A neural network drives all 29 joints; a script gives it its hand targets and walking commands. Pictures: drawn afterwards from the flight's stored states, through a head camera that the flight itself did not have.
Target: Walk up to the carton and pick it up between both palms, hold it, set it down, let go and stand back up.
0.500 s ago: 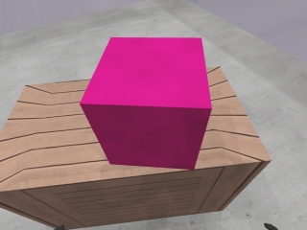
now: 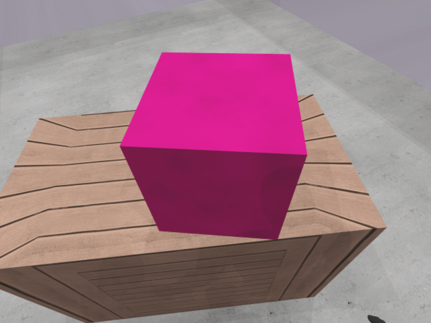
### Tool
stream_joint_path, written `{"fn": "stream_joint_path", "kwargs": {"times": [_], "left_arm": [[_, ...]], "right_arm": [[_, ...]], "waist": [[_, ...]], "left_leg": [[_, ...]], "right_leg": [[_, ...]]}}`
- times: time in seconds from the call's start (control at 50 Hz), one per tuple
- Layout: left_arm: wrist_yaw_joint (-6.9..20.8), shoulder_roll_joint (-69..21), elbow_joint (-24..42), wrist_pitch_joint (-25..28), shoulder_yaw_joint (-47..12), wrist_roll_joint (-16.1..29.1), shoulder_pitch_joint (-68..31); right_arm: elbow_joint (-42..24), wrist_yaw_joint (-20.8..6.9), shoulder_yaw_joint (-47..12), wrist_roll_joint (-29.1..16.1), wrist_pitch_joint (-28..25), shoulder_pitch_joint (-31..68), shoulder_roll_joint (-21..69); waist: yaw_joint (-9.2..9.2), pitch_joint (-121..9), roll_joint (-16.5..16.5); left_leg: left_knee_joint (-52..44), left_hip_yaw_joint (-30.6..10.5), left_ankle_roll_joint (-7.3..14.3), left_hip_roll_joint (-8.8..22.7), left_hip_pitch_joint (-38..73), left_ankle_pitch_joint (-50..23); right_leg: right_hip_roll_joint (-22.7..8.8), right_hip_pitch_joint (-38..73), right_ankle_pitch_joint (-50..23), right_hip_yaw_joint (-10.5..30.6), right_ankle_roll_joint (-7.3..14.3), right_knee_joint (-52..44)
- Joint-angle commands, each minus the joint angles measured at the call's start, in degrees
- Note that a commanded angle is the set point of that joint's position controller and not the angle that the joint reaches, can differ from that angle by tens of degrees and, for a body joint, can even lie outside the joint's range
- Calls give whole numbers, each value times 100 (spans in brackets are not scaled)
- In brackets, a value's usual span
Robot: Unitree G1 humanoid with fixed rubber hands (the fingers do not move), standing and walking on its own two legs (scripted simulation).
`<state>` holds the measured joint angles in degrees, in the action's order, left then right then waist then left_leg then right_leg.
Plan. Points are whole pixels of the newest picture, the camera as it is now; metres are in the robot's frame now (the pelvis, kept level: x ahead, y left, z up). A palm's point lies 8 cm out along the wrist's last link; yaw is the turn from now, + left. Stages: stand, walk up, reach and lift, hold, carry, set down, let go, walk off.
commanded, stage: walk up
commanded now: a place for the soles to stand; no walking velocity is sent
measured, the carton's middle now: (220, 147) +0.46 +0.00 +0.04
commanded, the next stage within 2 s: reach and lift in 0.14 s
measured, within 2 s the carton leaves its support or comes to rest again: neither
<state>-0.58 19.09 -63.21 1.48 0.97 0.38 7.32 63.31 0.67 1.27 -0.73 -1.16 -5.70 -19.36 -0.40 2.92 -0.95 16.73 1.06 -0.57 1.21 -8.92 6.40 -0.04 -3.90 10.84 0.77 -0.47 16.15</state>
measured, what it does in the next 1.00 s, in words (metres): stands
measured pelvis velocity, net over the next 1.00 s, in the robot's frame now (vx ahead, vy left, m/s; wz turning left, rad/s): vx -0.01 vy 0.00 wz -0.04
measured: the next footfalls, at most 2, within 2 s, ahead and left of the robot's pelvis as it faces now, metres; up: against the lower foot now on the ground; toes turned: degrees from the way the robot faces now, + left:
none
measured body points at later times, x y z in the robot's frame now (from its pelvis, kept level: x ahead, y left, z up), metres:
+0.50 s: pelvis -0.01 +0.00 -0.02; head +0.00 +0.03 +0.43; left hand +0.21 +0.26 -0.10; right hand +0.17 -0.28 -0.10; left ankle +0.03 +0.13 -0.75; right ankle -0.02 -0.12 -0.75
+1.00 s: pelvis -0.01 +0.00 -0.01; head +0.02 +0.01 +0.44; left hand +0.19 +0.27 -0.07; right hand +0.15 -0.24 -0.08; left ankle +0.03 +0.13 -0.75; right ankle -0.02 -0.12 -0.75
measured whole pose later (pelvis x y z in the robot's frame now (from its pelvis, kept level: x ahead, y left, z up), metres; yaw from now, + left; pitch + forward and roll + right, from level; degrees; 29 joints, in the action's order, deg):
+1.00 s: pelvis -0.01 +0.00 -0.01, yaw -3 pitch -4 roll +0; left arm 0.6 17.9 -21.1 -13.6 4.9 3.5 10.3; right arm 27.7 0.7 4.2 0.1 -3.7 -14.9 -8.7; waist 0.7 6.8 1.7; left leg 21.6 4.6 -0.6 2.1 -8.5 9.2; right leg -0.1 -5.4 13.8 2.8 -0.6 22.9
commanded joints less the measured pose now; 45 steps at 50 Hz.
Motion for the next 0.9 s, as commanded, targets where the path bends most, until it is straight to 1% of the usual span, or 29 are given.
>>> {"fn": "stream_joint_path", "kwargs": {"times": [0.0, 0.02, 0.04, 0.08, 0.12, 0.14, 0.16, 0.22, 0.24, 0.26, 0.28, 0.32, 0.34, 0.36, 0.38, 0.4, 0.42, 0.46, 0.5, 0.52, 0.56, 0.6, 0.62, 0.64, 0.72, 0.76, 0.8, 0.84, 0.88], "left_arm": [[-85, 1167, 288, 108, 255, -5, 6], [-61, 1111, 266, 118, 272, -39, -107], [-72, 1104, 272, 103, 227, -11, -61], [-73, 1108, 272, 88, 252, -25, -6], [-69, 1124, 318, 91, 261, -35, -70], [-80, 1433, 2763, -960, 141, 177, -2955], [-178, 1384, 2707, -1666, -30, 326, -2206], [-126, 1223, 3350, -2632, -9, -39, -1999], [-43, 1259, 3751, -2839, 29, -139, -1946], [-49, 1309, 3824, -2967, 228, -232, -1695], [-35, 1207, 4267, -3077, 411, -329, -1524], [-52, 934, 4496, -3242, 614, -502, -751], [-40, 766, 4379, -3340, 711, -677, -236], [-11, 751, 4466, -3286, 655, -663, -189], [21, 794, 4362, -3300, 897, -918, -229], [31, 624, 4249, -3371, 805, -1016, -321], [58, 612, 4182, -3387, 834, -1065, -356], [21, 675, 4350, -3269, 1055, -1127, -763], [-52, 662, 4542, -3144, 965, -844, -955], [-45, 638, 4525, -3066, 962, -852, -915], [-17, 587, 4765, -2866, 976, -662, -851], [-60, 538, 4923, -2705, 893, -416, -791], [-58, 552, 5073, -2569, 897, -308, -829], [-39, 612, 5120, -2416, 871, -219, -679], [23, 752, 5036, -1998, 793, 4, -486], [54, 765, 4979, -1826, 776, 80, -429], [73, 750, 5002, -1699, 753, 150, -209], [63, 880, 4970, -1524, 835, 188, -175], [71, 925, 5015, -1343, 832, 297, -57]], "right_arm": [[-301, 48, 193, 33, -118, 140, -1175], [-246, 33, 210, -30, -113, 64, -1143], [-240, 37, 216, -26, -101, 21, -1099], [-253, 52, 201, 0, -105, 68, -1132], [-293, 59, 197, -18, -117, 41, -1065], [-926, -159, 485, 788, -747, 2671, -91], [-1139, -377, 938, 609, -583, 2002, -680], [-1226, -517, 848, 300, -118, 1625, -810], [-1448, -529, 909, 219, -28, 1434, -848], [-1557, -520, 818, 156, -33, 1279, -982], [-1591, -452, 889, 90, -46, 1021, -1013], [-1793, -459, 758, -43, 21, 649, -1132], [-1671, -461, 745, -183, 44, 402, -1094], [-1775, -419, 723, -265, 1, 305, -1035], [-1748, -433, 825, -153, -29, 416, -1158], [-1564, -398, 925, -151, 11, 567, -1101], [-1778, -403, 869, -116, 19, 599, -1124], [-2108, -396, 647, -127, 42, 849, -1006], [-2302, -451, 603, -100, 40, 801, -884], [-2599, -431, 494, -117, 51, 724, -743], [-2932, -413, 548, -126, 27, 519, -661], [-3077, -415, 683, -18, 27, 243, -638], [-3333, -407, 646, 19, -71, 196, -511], [-3520, -337, 631, 14, -139, 0, -337], [-3821, -193, 671, 50, -301, -173, -218], [-3934, -100, 741, 119, -335, -195, -70], [-4062, 6, 703, 119, -377, -493, 77], [-4247, 49, 623, 139, -467, -519, 169], [-4398, 64, 552, 53, -517, -557, 268]], "waist": [[-9, -552, -122], [-4, -387, 175], [-25, -413, 223], [17, -326, 18], [-4, -324, 117], [-156, -500, 604], [-212, -177, 957], [-87, -413, 432], [-131, -700, 225], [20, -890, 268], [-34, -1156, 259], [66, -1520, -182], [-30, -1440, -497], [-94, -1300, -460], [26, -908, -658], [-87, -465, -624], [-2, -94, -290], [135, 26, -185], [201, -34, -91], [150, 54, -70], [89, -267, 130], [-11, -499, 25], [-13, -612, 231], [-41, -806, 166], [-4, -717, 163], [-3, -571, 305], [-3, -526, 243], [171, -527, 190], [211, -529, 140]], "left_leg": [[-189, -692, 267, 727, 402, -566], [-275, -596, 214, 629, 368, -275], [-250, -555, 214, 700, 451, -287], [-295, -591, 168, 631, 351, -356], [-207, -618, 189, 650, 290, -458], [958, 667, -87, -137, -7, 1470], [1247, 460, 18, -148, 391, 1847], [1629, 545, -30, 82, 361, 1169], [1574, 482, -66, 91, 484, 1157], [1812, 497, -67, 80, 762, 688], [1832, 439, -94, 49, 1049, 379], [1892, 295, -236, 46, 1175, -914], [1797, 147, -304, 40, 1397, -1579], [1653, 172, -357, 10, 1486, -1491], [1498, 180, -376, -14, 1412, -1371], [1433, 171, -288, -84, 1520, -1224], [1347, 184, -240, -123, 1319, -1005], [1225, 323, -145, -212, 983, -645], [1016, 444, -152, -149, 676, -35], [1002, 486, -142, -160, 495, 67], [871, 629, -156, -166, 680, 22], [783, 660, -195, -121, 784, 136], [905, 617, -157, -162, 950, -39], [976, 621, -215, -161, 1006, -292], [714, 741, -236, -182, 1049, -136], [580, 706, -189, -230, 989, 77], [456, 694, -104, -252, 1051, 143], [416, 723, -111, -254, 1045, 60], [326, 675, -88, -208, 1017, -79]], "right_leg": [[-717, -147, -523, 493, 90, -323], [-657, -253, -512, 454, 89, -297], [-711, -342, -525, 489, 102, -306], [-656, -314, -461, 437, 74, -315], [-726, -242, -645, 534, 89, -345], [-60, -1629, 1611, -354, -63, 665], [-217, -2011, 1990, -551, 322, 709], [-89, -1730, 1154, -444, 300, 1129], [-101, -1449, 939, -446, 283, 1301], [-139, -1689, 445, -362, 266, 1357], [-66, -1743, 6, -441, 253, 1425], [136, -994, -1213, -475, 279, 1483], [176, -678, -1834, -516, 294, 1429], [224, -633, -1659, -542, 237, 1255], [308, -818, -1355, -560, 266, 1158], [264, -1084, -1148, -471, 259, 1033], [321, -1133, -1153, -509, 236, 969], [205, -1089, -1156, -325, 161, 891], [247, -1108, -433, -371, 172, 806], [213, -955, -422, -281, 201, 764], [241, -764, -665, -298, 119, 695], [274, -880, -377, -378, 123, 669], [233, -1102, -642, -306, 95, 663], [220, -1024, -1082, -228, 137, 670], [250, -922, -764, -260, 36, 358], [146, -954, -495, -221, -13, 272], [119, -1038, -408, -200, -68, 158], [143, -978, -267, -205, -41, 149], [134, -905, -128, -221, -19, 89]]}}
